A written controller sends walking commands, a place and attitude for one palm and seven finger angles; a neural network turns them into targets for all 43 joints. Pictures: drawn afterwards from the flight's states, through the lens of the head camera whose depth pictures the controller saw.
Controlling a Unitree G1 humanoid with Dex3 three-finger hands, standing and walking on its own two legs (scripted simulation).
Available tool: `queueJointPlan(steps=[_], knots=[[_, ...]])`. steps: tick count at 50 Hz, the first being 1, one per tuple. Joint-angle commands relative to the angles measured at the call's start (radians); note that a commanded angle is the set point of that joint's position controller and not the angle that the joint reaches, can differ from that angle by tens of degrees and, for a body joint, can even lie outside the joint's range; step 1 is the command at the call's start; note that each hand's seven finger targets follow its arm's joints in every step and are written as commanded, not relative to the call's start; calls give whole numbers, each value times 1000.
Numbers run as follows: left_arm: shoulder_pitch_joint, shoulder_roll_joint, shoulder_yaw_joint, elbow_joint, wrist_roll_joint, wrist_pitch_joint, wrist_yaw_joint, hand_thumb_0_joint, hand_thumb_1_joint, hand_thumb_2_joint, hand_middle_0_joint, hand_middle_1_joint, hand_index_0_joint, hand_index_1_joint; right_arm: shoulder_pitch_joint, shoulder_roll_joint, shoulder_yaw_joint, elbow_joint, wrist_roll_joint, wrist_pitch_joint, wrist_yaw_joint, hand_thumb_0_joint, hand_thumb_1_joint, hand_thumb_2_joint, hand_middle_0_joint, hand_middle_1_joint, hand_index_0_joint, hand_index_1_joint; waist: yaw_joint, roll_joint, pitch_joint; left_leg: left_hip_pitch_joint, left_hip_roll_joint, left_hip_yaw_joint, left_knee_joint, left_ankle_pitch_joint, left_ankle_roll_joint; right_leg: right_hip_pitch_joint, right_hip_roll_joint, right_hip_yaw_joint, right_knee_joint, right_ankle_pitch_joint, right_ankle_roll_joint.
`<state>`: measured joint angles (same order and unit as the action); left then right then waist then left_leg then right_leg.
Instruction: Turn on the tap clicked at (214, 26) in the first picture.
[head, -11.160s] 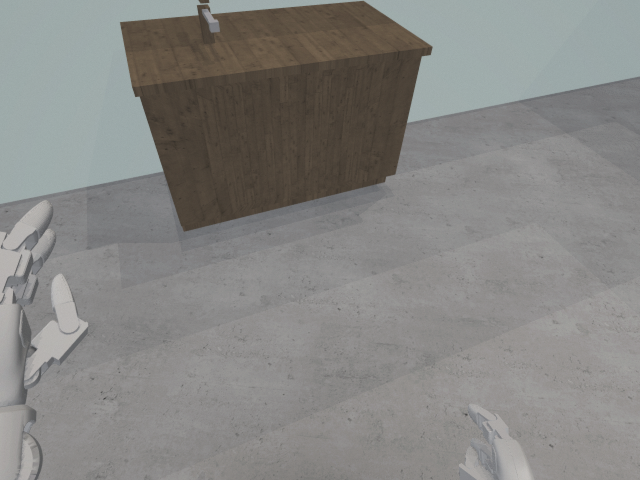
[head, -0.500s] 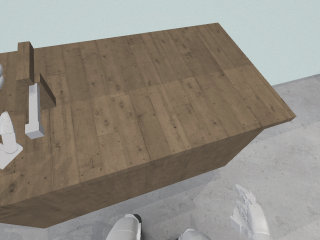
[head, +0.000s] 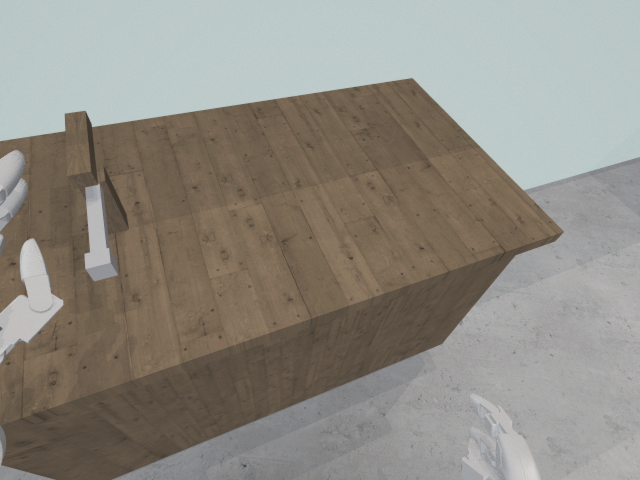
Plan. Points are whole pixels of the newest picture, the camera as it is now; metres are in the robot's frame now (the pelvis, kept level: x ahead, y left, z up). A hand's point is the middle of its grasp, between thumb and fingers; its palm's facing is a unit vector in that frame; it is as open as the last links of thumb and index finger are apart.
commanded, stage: come to a stop and stand still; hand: left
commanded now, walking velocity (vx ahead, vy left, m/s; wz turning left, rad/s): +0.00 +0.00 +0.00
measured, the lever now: (101, 264) +0.35 +0.30 +0.05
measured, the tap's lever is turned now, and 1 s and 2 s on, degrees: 0 0 0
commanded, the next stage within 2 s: look again from close up in 1.16 s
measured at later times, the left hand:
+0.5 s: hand out of the picture +0.22 +0.28 +0.20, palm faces +0.51 -0.77 -0.38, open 7.4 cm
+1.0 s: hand (37, 314) +0.22 +0.25 +0.18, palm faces +0.42 -0.86 -0.29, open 7.4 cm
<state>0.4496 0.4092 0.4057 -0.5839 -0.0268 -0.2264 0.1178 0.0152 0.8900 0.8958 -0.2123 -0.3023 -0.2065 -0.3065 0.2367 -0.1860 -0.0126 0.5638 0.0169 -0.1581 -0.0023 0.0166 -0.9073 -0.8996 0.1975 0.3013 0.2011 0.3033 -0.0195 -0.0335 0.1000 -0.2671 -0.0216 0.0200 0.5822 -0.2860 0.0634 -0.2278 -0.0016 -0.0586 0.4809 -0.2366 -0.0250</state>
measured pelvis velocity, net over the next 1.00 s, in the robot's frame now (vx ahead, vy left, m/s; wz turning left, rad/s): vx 0.00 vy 0.00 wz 0.02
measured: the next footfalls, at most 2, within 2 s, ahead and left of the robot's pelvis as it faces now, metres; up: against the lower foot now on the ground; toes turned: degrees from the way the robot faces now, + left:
none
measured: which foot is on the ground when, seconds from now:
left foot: down 0.00-1.00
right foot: down 0.00-1.00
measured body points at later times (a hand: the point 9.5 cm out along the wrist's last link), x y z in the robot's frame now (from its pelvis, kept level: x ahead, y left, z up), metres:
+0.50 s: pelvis -0.01 -0.01 +0.00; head +0.01 +0.01 +0.45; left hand +0.19 +0.32 +0.22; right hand +0.16 -0.22 -0.08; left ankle +0.02 +0.07 -0.73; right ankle +0.02 -0.13 -0.73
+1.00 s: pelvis +0.00 +0.00 +0.01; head +0.00 +0.02 +0.46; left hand +0.19 +0.29 +0.19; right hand +0.19 -0.20 -0.06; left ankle +0.02 +0.07 -0.73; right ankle +0.02 -0.13 -0.73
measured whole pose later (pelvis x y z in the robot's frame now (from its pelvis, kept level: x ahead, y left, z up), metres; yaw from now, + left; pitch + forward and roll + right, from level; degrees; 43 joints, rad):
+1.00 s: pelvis +0.00 +0.00 +0.01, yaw +1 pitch -2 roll -1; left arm 0.34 0.33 0.33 -0.39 -0.03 -0.28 0.10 0.01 0.89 0.90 -0.21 -0.30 -0.20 -0.31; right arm 0.21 -0.17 0.04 0.60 0.01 -0.16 -0.01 0.02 -0.91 -0.90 0.20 0.30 0.20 0.30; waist 0.04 -0.03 0.03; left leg -0.21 -0.04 0.01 0.46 -0.22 0.06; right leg -0.19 0.01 -0.01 0.40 -0.18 0.01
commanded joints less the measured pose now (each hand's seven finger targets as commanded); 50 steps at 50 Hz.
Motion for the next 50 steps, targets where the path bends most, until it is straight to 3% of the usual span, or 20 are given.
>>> queueJointPlan(steps=[1,3,7,8,10,13,15,18,19,20,21,22,24,28,30,32,34,37,44,50], knots=[[10,143,114,-96,-19,-44,7,0,900,900,-200,-300,-200,-300,-54,-146,-48,-127,21,-8,-10,0,-900,-900,200,300,200,300,10,94,-159,-69,125,-154,-103,-29,-42,132,-74,34,-108,81,-52],[13,111,96,-84,-28,-26,10,0,900,900,-200,-300,-200,-300,-45,-162,-66,-131,26,11,-12,0,-900,-900,200,300,200,300,-2,18,-158,-10,96,-136,-89,-54,-34,26,-95,93,-46,46,-83],[-155,131,68,-150,-8,-27,22,0,900,900,-200,-300,-200,-300,-104,-148,-40,-122,12,10,-26,0,-900,-900,200,300,200,300,-1,241,-81,-33,202,-287,-292,-148,-5,-35,13,21,98,-84,-1],[-164,120,54,-143,0,-26,25,0,900,900,-200,-300,-200,-300,-99,-141,-38,-114,6,6,-27,0,-900,-900,200,300,200,300,-1,242,-73,-38,217,-312,-302,-123,4,-33,21,31,119,-113,5],[-162,108,40,-128,8,-16,26,0,900,900,-200,-300,-200,-300,-94,-143,-39,-114,4,0,-20,0,-900,-900,200,300,200,300,11,188,-87,-40,210,-282,-252,-56,25,10,17,40,65,-69,1],[-129,114,52,-141,7,-20,22,0,900,900,-200,-300,-200,-300,-100,-135,-37,-118,11,-3,-13,0,-900,-900,200,300,200,300,21,124,-130,-66,154,-219,-182,-102,-5,117,-8,38,-61,17,-18],[-114,105,53,-128,6,-21,25,0,900,900,-200,-300,-200,-300,-89,-144,-46,-118,15,0,-10,0,-900,-900,200,300,200,300,16,59,-111,-93,106,-174,-144,-199,-10,87,-42,89,-59,-13,-48],[-100,113,70,-116,-5,-31,28,0,900,900,-200,-300,-200,-300,-87,-134,-41,-111,9,6,-12,0,-900,-900,200,300,200,300,8,74,-112,-50,80,-158,-99,-151,-12,11,-80,145,-70,-49,-72],[-1058,926,646,-343,115,-131,24,0,900,900,-200,-300,-200,-300,-14,-123,-22,-81,-51,-60,-27,0,-900,-900,200,300,200,300,82,-166,-112,-130,48,-86,-24,138,-27,22,-82,215,-174,251,-1],[-519,309,227,212,29,-108,-20,0,900,900,-200,-300,-200,-300,-78,-31,32,-68,-15,-74,-30,0,-900,-900,200,300,200,300,41,-149,-263,15,-15,-83,-49,182,-35,37,-156,209,-98,278,-70],[-255,190,153,286,4,-101,-38,0,900,900,-200,-300,-200,-300,-45,-118,-20,-96,-13,-89,-27,0,-900,-900,200,300,200,300,84,-4,-246,87,29,-65,-95,220,-53,66,-132,300,-109,340,-51],[-170,25,-3,210,-24,-108,-48,0,900,900,-200,-300,-200,-300,-62,-118,-22,-102,4,-84,-1,0,-900,-900,200,300,200,300,65,207,-275,141,49,-52,-126,302,-44,97,-108,231,-62,354,-34],[-183,67,-23,15,-21,-120,-36,0,900,900,-200,-300,-200,-300,-76,-139,-25,-112,2,-75,25,0,-900,-900,200,300,200,300,67,235,-260,74,89,-90,-162,344,-39,139,-76,158,-45,257,-5],[-93,131,45,1,-27,-111,-12,0,900,900,-200,-300,-200,-300,-102,-138,-19,-130,3,-67,18,0,-900,-900,200,300,200,300,69,-6,-192,-31,91,-104,-217,107,-32,141,-59,121,-82,112,7],[-126,175,100,-22,-33,-119,-10,0,900,900,-200,-300,-200,-300,-110,-138,-22,-141,2,-60,1,0,-900,-900,200,300,200,300,63,-37,-181,-34,79,-110,-223,24,-31,109,-60,144,-109,36,5],[-193,236,148,-73,-31,-130,-6,0,900,900,-200,-300,-200,-300,-124,-139,-17,-143,0,-53,-14,0,-900,-900,200,300,200,300,56,55,-170,-33,81,-123,-246,-14,-26,90,-56,143,-105,12,1],[-208,184,107,-49,-34,-135,-12,0,900,900,-200,-300,-200,-300,-119,-129,-12,-150,1,-54,-24,0,-900,-900,200,300,200,300,55,141,-152,-67,99,-141,-280,-80,-16,104,-50,131,-81,-1,2],[-247,149,63,-68,-30,-138,-16,0,900,900,-200,-300,-200,-300,-117,-126,-8,-147,4,-68,-23,0,-900,-900,200,300,200,300,56,163,-149,-70,106,-138,-295,-108,-15,125,-37,113,-69,32,7],[-211,73,-13,0,-16,-111,-11,0,900,900,-200,-300,-200,-300,-93,-137,-14,-119,-4,-72,-10,0,-900,-900,200,300,200,300,52,71,-172,4,83,-110,-249,79,-45,118,-36,115,-112,132,7],[-200,108,28,-29,-15,-99,-10,0,900,900,-200,-300,-200,-300,-113,-132,-8,-127,-8,-46,-15,0,-900,-900,200,300,200,300,51,88,-191,7,85,-114,-255,147,-53,152,-33,93,-107,169,10]])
